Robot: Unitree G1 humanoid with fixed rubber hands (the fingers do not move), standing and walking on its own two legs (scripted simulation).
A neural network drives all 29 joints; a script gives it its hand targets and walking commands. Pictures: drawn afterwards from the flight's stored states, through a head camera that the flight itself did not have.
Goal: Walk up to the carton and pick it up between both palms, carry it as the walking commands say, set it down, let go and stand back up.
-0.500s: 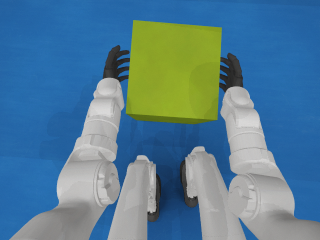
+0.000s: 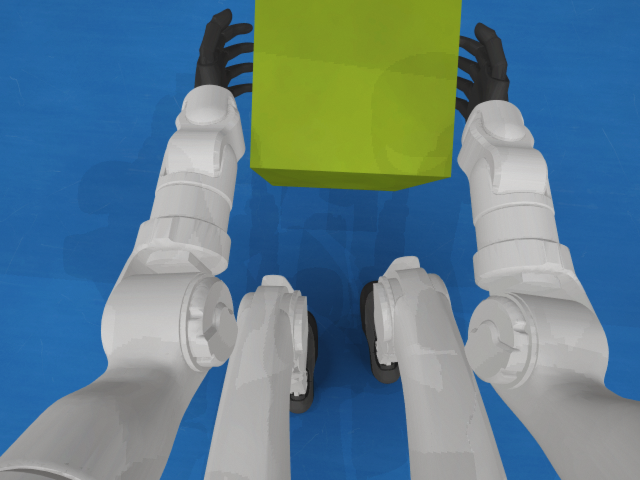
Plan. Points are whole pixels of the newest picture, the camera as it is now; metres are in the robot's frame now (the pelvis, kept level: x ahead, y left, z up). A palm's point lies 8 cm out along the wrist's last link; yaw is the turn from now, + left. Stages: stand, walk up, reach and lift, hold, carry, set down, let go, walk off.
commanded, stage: set down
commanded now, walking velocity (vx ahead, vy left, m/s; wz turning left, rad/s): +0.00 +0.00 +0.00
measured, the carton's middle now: (344, 100) +0.54 -0.04 -0.18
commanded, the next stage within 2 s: none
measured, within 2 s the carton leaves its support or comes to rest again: rests again in 1.38 s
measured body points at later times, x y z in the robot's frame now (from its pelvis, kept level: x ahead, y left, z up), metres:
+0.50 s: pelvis +0.00 -0.01 -0.06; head +0.34 -0.02 +0.23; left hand +0.56 +0.10 -0.19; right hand +0.53 -0.19 -0.19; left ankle +0.08 +0.08 -0.45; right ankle +0.13 -0.10 -0.45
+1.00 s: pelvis +0.00 +0.00 -0.11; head +0.37 -0.02 +0.14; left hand +0.58 +0.10 -0.27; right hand +0.56 -0.19 -0.26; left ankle +0.08 +0.08 -0.45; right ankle +0.13 -0.10 -0.45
